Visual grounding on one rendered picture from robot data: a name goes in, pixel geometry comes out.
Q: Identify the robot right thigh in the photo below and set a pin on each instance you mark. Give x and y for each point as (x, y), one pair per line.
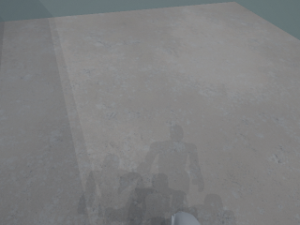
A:
(183, 218)

